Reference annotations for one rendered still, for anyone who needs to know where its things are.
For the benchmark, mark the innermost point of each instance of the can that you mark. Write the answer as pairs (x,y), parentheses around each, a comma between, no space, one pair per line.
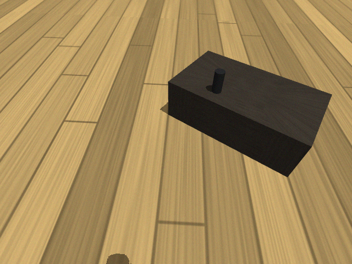
(218,80)

